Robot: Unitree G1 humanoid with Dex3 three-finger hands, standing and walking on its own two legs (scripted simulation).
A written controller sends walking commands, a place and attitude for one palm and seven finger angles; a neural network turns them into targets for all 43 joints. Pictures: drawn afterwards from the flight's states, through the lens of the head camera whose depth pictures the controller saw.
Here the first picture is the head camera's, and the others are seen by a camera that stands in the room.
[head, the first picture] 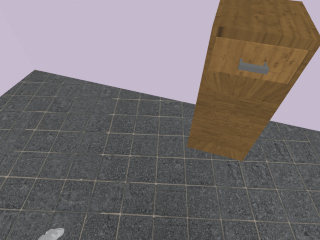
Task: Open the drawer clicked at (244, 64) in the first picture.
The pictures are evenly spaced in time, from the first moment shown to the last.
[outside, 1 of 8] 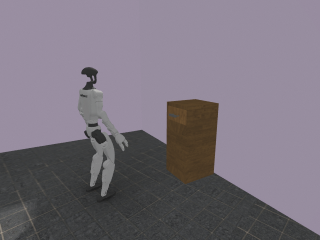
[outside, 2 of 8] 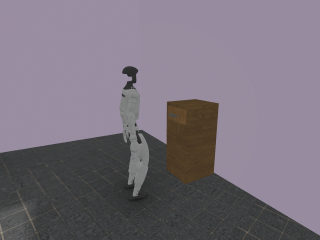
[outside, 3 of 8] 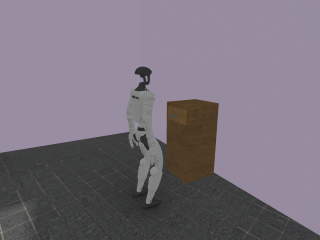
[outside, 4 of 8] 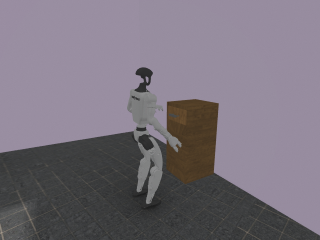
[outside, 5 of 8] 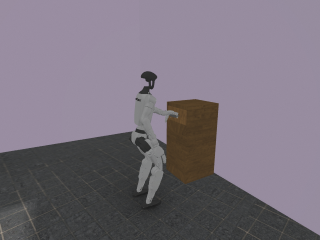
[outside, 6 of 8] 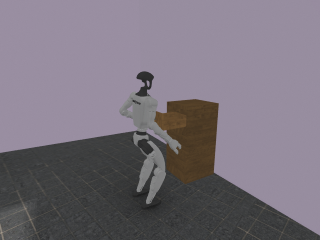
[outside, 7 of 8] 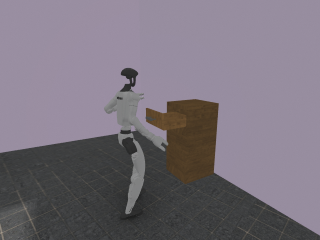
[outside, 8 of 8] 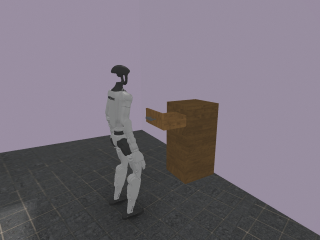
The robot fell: no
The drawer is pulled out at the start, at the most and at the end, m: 0.00 0.30 0.30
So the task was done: yes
